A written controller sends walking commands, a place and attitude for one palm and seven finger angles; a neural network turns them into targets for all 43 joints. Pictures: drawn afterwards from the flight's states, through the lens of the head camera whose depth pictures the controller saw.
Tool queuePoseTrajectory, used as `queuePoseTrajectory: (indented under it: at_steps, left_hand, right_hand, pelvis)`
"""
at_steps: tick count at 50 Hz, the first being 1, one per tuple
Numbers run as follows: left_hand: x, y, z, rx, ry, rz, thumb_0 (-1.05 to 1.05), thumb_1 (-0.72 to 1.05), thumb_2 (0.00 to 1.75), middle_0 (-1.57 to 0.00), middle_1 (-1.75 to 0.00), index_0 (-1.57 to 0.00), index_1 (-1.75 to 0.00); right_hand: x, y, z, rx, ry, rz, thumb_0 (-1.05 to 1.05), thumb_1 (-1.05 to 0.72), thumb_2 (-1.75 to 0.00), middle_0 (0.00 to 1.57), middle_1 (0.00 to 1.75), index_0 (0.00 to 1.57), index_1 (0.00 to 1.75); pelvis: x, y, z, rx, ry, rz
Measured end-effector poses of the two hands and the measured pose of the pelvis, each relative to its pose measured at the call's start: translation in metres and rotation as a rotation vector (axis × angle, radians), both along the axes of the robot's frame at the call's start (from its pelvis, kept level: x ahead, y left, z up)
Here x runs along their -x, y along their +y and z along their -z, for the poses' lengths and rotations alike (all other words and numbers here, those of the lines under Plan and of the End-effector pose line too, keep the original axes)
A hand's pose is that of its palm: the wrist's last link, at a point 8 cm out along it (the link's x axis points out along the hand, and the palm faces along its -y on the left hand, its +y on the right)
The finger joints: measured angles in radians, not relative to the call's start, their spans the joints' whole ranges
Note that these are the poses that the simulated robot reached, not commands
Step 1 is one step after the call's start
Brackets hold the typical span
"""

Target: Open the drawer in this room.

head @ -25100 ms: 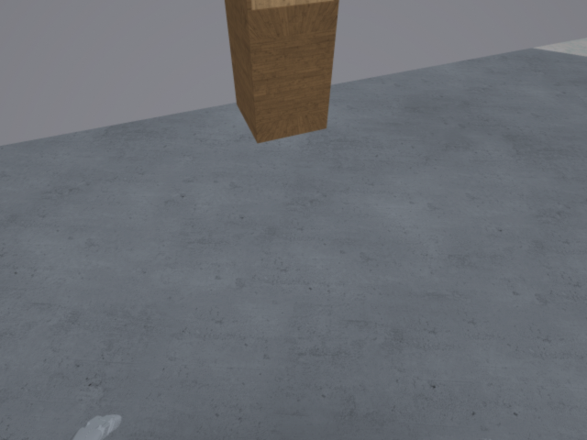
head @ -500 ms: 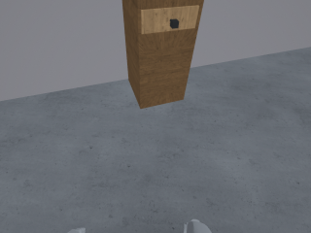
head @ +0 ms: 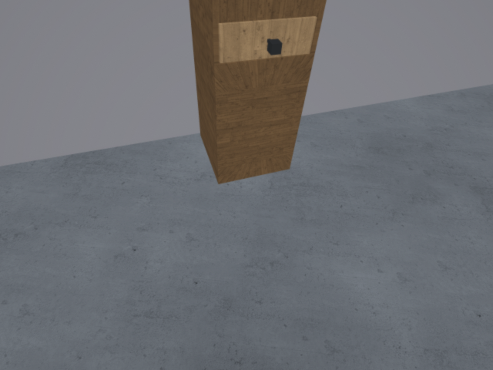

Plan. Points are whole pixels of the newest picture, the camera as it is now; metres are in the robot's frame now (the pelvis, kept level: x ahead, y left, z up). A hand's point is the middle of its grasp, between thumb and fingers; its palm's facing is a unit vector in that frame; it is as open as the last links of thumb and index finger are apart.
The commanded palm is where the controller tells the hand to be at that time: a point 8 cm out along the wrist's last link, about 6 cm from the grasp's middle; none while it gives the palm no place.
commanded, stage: stand and wait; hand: left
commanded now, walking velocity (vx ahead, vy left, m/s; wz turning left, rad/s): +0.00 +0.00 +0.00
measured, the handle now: (272, 44) +1.21 -0.02 +0.00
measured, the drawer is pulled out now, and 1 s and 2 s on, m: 0.00 0.00 0.00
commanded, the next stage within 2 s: look at it before walking up in 1.00 s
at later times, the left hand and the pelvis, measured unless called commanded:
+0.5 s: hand out of the picture -0.01 +0.16 -0.17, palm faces +0.04 -0.99 -0.13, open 7.3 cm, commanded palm none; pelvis +0.04 +0.01 +0.01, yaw -1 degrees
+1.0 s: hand out of the picture +0.04 +0.16 -0.17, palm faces +0.03 -0.98 -0.18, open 7.3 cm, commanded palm none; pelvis +0.05 +0.00 +0.01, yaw -1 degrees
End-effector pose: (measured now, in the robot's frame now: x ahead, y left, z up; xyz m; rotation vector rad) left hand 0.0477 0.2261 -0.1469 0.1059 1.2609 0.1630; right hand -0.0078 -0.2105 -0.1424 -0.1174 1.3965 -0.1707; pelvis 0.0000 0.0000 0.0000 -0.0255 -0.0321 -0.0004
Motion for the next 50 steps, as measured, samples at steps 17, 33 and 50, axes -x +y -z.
queuePoseTrajectory:
  at_steps: [17,33,50]
  left_hand:
    - [0.080,-0.009,-0.010,0.041,0.292,-0.038,0.00,0.92,0.90,-0.20,-0.30,-0.20,-0.30]
    - [0.017,-0.016,-0.006,0.024,0.198,0.014,0.02,0.93,0.90,-0.20,-0.30,-0.20,-0.30]
    - [0.009,-0.013,-0.009,0.000,0.169,0.009,0.01,0.93,0.90,-0.20,-0.30,-0.20,-0.30]
  right_hand:
    - [-0.026,0.018,-0.006,-0.013,0.026,-0.010,0.02,-0.92,-0.90,0.20,0.30,0.20,0.30]
    - [-0.030,0.028,-0.001,-0.046,0.045,0.030,0.01,-0.91,-0.90,0.20,0.30,0.20,0.30]
    - [-0.021,0.016,-0.002,-0.042,0.075,0.031,0.01,-0.91,-0.90,0.20,0.30,0.20,0.30]
  pelvis:
    - [-0.032,0.016,-0.011,-0.025,0.007,0.016]
    - [-0.053,0.009,-0.009,-0.023,0.005,0.026]
    - [-0.053,0.001,-0.010,-0.023,0.003,0.019]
